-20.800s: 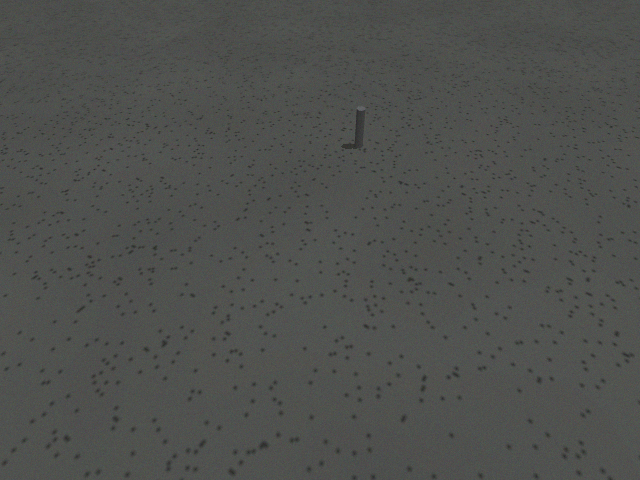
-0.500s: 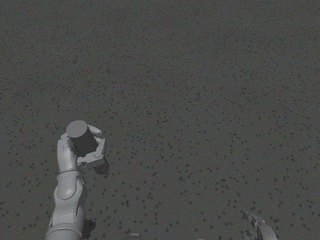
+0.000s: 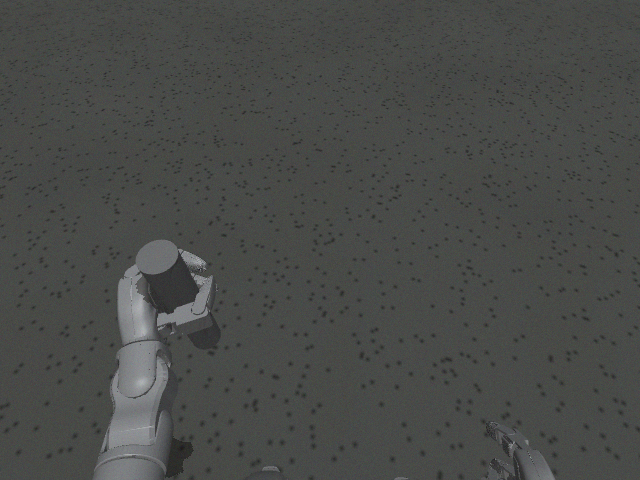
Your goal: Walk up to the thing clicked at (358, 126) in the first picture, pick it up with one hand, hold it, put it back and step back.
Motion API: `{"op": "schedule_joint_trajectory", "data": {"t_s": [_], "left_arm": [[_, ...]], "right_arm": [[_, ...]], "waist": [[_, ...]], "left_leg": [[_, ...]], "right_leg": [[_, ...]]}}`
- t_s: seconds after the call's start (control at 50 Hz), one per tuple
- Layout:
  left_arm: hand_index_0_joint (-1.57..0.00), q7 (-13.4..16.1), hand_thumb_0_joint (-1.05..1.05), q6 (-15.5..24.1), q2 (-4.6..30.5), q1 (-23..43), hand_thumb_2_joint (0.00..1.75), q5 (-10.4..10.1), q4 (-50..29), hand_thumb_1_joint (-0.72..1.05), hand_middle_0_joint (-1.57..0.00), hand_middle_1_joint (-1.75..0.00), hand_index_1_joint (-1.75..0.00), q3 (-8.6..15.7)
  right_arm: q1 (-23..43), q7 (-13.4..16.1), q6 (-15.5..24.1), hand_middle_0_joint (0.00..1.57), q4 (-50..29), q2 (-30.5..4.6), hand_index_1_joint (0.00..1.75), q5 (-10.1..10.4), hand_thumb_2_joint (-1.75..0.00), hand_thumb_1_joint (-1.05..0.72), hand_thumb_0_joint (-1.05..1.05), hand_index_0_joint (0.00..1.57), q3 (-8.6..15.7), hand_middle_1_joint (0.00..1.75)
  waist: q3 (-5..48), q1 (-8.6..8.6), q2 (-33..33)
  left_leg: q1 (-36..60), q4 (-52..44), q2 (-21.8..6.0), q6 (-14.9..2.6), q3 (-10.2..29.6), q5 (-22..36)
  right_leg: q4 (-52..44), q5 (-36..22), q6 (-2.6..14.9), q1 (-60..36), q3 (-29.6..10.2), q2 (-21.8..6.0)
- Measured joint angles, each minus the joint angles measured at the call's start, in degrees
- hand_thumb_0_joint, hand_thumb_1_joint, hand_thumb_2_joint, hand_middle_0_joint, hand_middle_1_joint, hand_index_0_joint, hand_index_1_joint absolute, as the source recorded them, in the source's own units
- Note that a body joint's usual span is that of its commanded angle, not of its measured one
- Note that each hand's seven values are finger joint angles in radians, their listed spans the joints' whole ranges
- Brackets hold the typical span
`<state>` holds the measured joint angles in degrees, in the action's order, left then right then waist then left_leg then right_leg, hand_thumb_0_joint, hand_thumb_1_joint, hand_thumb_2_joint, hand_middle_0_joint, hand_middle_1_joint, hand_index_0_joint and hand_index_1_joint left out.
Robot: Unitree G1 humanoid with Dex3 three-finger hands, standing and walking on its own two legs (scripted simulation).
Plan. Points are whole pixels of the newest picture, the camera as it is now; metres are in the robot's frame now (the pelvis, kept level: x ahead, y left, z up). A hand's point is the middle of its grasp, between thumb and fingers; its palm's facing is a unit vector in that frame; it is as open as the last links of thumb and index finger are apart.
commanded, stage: hold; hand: left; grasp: from the side
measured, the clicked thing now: (186, 303) +0.33 +0.20 +0.02
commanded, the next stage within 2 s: crouch in 0.02 s
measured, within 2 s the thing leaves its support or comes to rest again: neither
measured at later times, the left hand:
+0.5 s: hand (200, 318) +0.33 +0.19 -0.03, palm faces +0.28 -0.96 -0.01, open 5.4 cm
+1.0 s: hand (217, 355) +0.37 +0.23 -0.27, palm faces +0.30 -0.95 -0.02, open 5.4 cm
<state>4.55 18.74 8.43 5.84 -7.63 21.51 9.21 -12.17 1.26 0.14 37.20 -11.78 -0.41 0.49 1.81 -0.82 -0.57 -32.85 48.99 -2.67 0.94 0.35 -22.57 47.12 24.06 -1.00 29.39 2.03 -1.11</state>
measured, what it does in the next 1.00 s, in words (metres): lowers itself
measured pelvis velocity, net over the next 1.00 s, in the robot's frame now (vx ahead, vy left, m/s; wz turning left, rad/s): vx -0.06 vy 0.00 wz -0.06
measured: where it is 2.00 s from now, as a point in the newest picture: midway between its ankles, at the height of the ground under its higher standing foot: outside the picture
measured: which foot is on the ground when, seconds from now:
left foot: down 0.00-1.00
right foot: down 0.00-1.00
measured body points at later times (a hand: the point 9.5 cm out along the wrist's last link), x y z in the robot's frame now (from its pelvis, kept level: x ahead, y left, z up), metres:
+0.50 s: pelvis -0.01 +0.00 -0.03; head +0.07 +0.02 +0.41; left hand +0.31 +0.24 -0.02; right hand +0.12 -0.25 -0.14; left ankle +0.02 +0.13 -0.70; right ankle +0.00 -0.13 -0.70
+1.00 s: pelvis -0.06 +0.00 -0.24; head +0.13 +0.03 +0.17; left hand +0.35 +0.28 -0.27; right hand +0.06 -0.26 -0.37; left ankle +0.02 +0.13 -0.70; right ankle +0.00 -0.13 -0.70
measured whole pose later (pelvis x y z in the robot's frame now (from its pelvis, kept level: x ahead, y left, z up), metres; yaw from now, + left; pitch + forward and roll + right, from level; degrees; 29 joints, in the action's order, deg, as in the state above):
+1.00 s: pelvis -0.06 +0.00 -0.24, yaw -4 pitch +33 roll -4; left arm -2.1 43.7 19.1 32.1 -6.7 58.1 25.5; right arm -5.7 -4.7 -0.5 40.0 -13.6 -5.5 -0.6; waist 10.7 -4.3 0.7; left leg -104.0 108.3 -3.6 1.2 4.4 -37.8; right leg 106.8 40.3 -0.6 99.7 2.7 -0.1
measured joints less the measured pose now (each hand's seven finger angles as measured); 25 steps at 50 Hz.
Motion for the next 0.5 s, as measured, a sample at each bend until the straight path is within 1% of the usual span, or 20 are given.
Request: {"op": "schedule_joint_trajectory", "data": {"t_s": [0.18, 0.28, 0.4, 0.5], "left_arm": [[-1.02, -0.12, 0.04, 0.41, -0.04, -0.33, 1.16, -0.09, 0.07, 0.13, -0.98, -1.13, -1.16, 0.06], [-1.02, -0.27, 0.04, 1.39, -0.10, 0.48, 1.16, -0.20, 2.08, 0.13, -0.98, -1.13, -1.16, 0.74], [-1.02, -0.73, 0.04, 4.86, 0.25, 2.78, 1.16, 0.54, 7.77, 0.13, -0.98, -1.13, -1.16, 2.13], [-1.02, -1.26, 0.04, 10.39, 1.18, 6.39, 1.16, 0.92, 14.75, 0.13, -0.98, -1.13, -1.16, 4.43]], "right_arm": [[-0.01, 0.13, 0.03, 0.20, 0.24, -0.07, 0.30, 0.03, -0.91, -0.91, 0.01, 0.20, -0.02, 0.30], [0.25, 0.01, 0.20, 0.20, 0.35, -0.06, 0.30, -0.13, -0.90, -0.89, 0.01, 0.20, 0.08, 0.30], [0.98, -0.80, 0.72, 0.20, 0.51, -0.24, 0.30, -0.71, -0.90, -0.88, 0.01, 0.20, 0.62, 0.30], [1.53, -1.79, 1.36, 0.20, 0.76, -0.78, 0.30, -1.57, -0.90, -0.87, 0.01, 0.20, 1.02, 0.30]], "waist": [[0.06, -0.01, 0.02], [0.31, -0.19, 0.25], [0.60, -0.58, 0.91], [1.66, -1.06, 1.51]], "left_leg": [[0.07, -0.11, 0.00, 0.07, 0.04, 0.10], [-1.14, 0.45, 0.02, 0.09, 0.18, 0.09], [-6.22, 3.83, 0.05, 0.11, 0.31, -0.69], [-15.03, 10.38, -0.07, 0.13, 0.59, -2.58]], "right_leg": [[0.05, 0.01, 0.08, 0.00, 0.03, 0.01], [0.71, 0.12, 0.12, 1.20, 0.13, -0.01], [4.44, 1.13, 0.23, 6.39, 0.10, -0.08], [11.20, 3.19, 0.35, 15.22, 0.08, -0.04]]}}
